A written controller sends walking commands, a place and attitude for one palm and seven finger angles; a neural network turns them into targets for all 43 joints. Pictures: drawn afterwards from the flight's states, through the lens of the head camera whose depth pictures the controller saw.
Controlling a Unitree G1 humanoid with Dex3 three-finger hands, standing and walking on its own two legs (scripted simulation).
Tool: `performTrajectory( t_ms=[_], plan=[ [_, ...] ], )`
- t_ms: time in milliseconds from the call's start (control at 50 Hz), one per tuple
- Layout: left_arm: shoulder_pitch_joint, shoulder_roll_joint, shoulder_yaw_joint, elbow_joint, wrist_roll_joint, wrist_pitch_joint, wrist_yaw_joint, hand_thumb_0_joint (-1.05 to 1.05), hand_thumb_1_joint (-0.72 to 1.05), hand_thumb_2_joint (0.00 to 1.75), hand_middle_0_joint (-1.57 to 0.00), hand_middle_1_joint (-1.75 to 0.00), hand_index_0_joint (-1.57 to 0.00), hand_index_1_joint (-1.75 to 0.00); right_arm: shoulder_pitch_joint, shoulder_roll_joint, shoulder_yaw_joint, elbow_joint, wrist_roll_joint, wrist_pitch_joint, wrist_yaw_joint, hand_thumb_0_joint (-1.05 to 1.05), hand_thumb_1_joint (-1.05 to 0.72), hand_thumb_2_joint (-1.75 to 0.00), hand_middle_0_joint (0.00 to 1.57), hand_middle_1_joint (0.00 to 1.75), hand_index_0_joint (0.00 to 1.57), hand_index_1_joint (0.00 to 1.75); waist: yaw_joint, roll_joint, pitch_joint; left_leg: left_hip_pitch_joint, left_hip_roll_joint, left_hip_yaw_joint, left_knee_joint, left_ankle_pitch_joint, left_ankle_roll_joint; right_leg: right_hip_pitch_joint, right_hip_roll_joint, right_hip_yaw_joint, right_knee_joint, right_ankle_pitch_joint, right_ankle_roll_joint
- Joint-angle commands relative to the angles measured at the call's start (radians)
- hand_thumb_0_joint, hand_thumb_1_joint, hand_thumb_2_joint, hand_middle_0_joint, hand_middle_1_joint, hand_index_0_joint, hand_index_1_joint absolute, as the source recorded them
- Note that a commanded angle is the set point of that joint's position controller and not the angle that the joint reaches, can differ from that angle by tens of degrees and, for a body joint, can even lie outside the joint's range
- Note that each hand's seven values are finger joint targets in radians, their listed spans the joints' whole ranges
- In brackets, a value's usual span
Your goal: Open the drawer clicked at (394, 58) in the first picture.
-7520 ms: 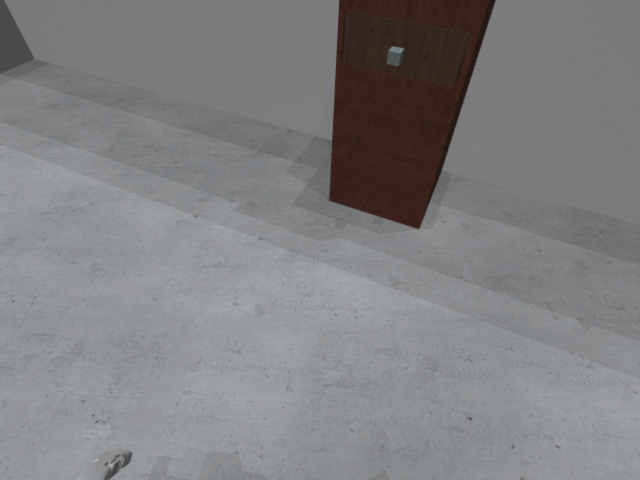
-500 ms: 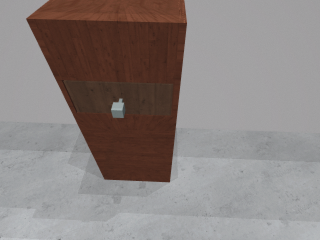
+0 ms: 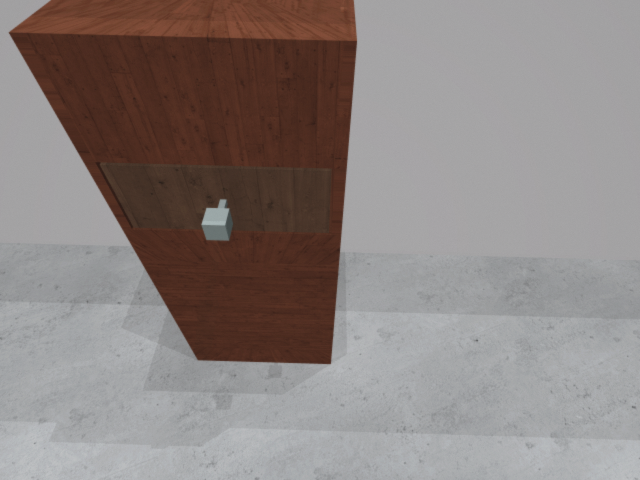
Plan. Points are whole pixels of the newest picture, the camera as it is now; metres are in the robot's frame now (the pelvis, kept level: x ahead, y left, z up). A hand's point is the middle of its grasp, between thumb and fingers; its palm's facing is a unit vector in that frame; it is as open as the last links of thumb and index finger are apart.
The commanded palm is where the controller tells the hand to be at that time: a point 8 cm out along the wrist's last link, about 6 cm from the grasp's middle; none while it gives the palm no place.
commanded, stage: come to a stop and stand still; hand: left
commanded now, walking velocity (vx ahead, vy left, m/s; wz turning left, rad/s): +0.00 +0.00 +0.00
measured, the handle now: (220, 216) +0.53 +0.20 -0.03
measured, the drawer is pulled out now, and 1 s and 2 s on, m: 0.00 0.00 0.00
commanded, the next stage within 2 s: look again from close up in 0.92 s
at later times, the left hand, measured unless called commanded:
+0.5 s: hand out of the picture -0.03 +0.17 -0.17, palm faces +0.02 -0.98 -0.19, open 7.4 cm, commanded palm none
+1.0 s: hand out of the picture -0.07 +0.15 -0.17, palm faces +0.04 -0.99 -0.15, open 7.4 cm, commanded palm none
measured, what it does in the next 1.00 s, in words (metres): shifts its weight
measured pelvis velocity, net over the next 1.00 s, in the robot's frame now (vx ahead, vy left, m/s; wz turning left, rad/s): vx -0.05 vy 0.00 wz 0.00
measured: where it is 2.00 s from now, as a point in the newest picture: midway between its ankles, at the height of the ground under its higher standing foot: outside the picture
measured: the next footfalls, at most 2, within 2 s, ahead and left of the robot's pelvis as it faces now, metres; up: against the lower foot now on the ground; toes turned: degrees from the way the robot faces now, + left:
none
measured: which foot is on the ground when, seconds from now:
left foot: down 0.00-1.00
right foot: down 0.00-1.00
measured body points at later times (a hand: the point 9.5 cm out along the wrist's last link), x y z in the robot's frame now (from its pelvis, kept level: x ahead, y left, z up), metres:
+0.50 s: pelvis -0.03 +0.00 +0.01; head -0.04 +0.00 +0.46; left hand -0.03 +0.22 -0.15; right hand -0.04 -0.22 -0.15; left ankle -0.05 +0.11 -0.73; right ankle -0.03 -0.12 -0.73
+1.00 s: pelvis -0.05 +0.00 +0.01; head -0.05 +0.00 +0.46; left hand -0.07 +0.20 -0.15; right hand -0.08 -0.20 -0.15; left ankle -0.05 +0.11 -0.73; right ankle -0.03 -0.12 -0.73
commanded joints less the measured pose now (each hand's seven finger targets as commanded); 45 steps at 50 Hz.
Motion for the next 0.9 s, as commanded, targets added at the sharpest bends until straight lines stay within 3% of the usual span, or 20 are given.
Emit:
performTrajectory(
  t_ms=[0,60,240,340,520,780,880],
  plan=[
    [0.079,0.117,0.024,-0.031,-0.003,-0.004,0.006,0.0,0.9,0.9,-0.2,-0.3,-0.2,-0.3,0.09,-0.07,-0.017,-0.02,0.001,-0.009,-0.016,0.0,-0.9,-0.9,0.2,0.3,0.2,0.3,0.002,0.039,-0.062,0.02,0.078,-0.059,-0.031,0.522,0.023,0.094,-0.098,0.078,-0.021,0.621,-0.05],
    [0.082,0.106,0.023,-0.03,-0.003,0.004,0.005,0.0,0.9,0.9,-0.2,-0.3,-0.2,-0.3,0.086,-0.073,-0.019,-0.018,0.0,-0.005,-0.02,0.0,-0.9,-0.9,0.2,0.3,0.2,0.3,0.005,0.006,-0.032,0.022,0.088,-0.063,-0.05,0.527,0.027,0.082,-0.088,0.07,-0.04,0.564,-0.047],
    [0.047,0.117,0.027,-0.064,-0.004,0.022,-0.006,0.0,0.9,0.9,-0.2,-0.3,-0.2,-0.3,0.034,-0.087,-0.016,-0.023,-0.001,0.004,-0.014,0.0,-0.9,-0.9,0.2,0.3,0.2,0.3,0.012,-0.026,0.051,-0.025,0.074,-0.072,-0.145,0.238,0.028,0.048,-0.081,0.09,-0.126,0.309,-0.038],
    [0.043,0.119,0.025,-0.076,-0.004,0.026,-0.009,0.0,0.9,0.9,-0.2,-0.3,-0.2,-0.3,0.037,-0.089,-0.01,-0.016,0.0,0.005,-0.009,0.0,-0.9,-0.9,0.2,0.3,0.2,0.3,0.017,-0.018,0.079,-0.05,0.07,-0.08,-0.19,0.148,0.03,0.036,-0.077,0.097,-0.167,0.184,-0.036],
    [0.063,0.108,0.024,-0.074,-0.007,0.022,-0.01,0.0,0.9,0.9,-0.2,-0.3,-0.2,-0.3,0.077,-0.076,-0.005,0.014,0.001,0.002,-0.005,0.0,-0.9,-0.9,0.2,0.3,0.2,0.3,0.019,-0.013,0.054,-0.052,0.064,-0.087,-0.214,0.103,0.028,0.045,-0.078,0.104,-0.198,0.119,-0.037],
    [0.099,0.072,0.024,-0.059,-0.005,0.023,-0.006,0.0,0.9,0.9,-0.2,-0.3,-0.2,-0.3,0.132,-0.042,-0.004,0.04,0.0,0.005,-0.006,0.0,-0.9,-0.9,0.2,0.3,0.2,0.3,0.019,0.0,0.094,-0.109,0.065,-0.099,-0.242,0.016,0.028,0.016,-0.071,0.097,-0.206,0.051,-0.038],
    [0.111,0.063,0.024,-0.055,-0.004,0.021,-0.006,0.0,0.9,0.9,-0.2,-0.3,-0.2,-0.3,0.138,-0.033,-0.006,0.039,0.0,0.005,-0.006,0.0,-0.9,-0.9,0.2,0.3,0.2,0.3,0.019,-0.027,0.081,-0.097,0.062,-0.095,-0.23,0.031,0.029,0.007,-0.073,0.101,-0.209,0.049,-0.037]
  ],
)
